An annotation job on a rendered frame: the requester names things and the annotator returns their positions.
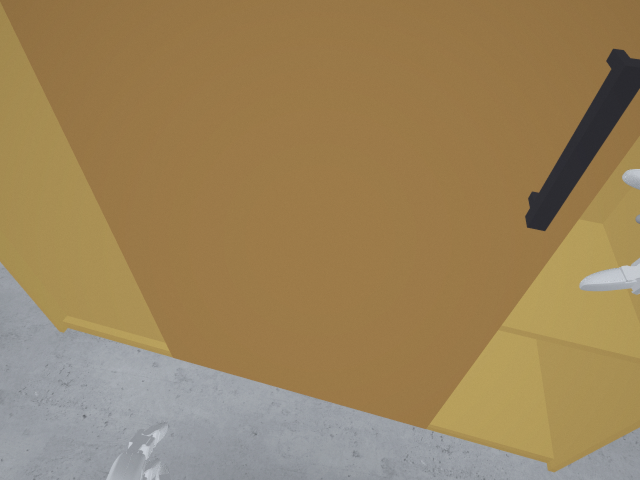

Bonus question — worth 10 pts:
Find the wardrobe door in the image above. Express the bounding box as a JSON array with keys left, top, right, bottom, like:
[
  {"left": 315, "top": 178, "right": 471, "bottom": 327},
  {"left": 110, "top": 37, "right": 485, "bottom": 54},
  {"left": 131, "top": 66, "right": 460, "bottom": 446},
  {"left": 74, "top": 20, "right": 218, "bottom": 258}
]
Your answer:
[
  {"left": 0, "top": 2, "right": 166, "bottom": 343},
  {"left": 0, "top": 0, "right": 640, "bottom": 429}
]

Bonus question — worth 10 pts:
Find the left robot hand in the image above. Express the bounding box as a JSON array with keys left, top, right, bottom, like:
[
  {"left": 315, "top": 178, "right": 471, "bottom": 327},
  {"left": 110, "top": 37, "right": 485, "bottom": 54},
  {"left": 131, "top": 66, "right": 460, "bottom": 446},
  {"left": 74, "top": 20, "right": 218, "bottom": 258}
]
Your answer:
[{"left": 106, "top": 421, "right": 171, "bottom": 480}]

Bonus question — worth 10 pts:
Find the right robot hand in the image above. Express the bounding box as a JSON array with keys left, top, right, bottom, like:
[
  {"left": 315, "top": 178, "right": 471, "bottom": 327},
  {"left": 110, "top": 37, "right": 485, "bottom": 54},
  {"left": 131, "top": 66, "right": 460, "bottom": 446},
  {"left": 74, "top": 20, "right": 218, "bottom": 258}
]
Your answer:
[{"left": 579, "top": 169, "right": 640, "bottom": 295}]

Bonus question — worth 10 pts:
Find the handle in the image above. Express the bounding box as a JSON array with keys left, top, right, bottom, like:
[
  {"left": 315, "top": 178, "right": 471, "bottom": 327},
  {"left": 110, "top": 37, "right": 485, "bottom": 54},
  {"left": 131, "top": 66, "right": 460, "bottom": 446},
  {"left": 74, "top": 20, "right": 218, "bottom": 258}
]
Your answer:
[{"left": 525, "top": 49, "right": 640, "bottom": 231}]

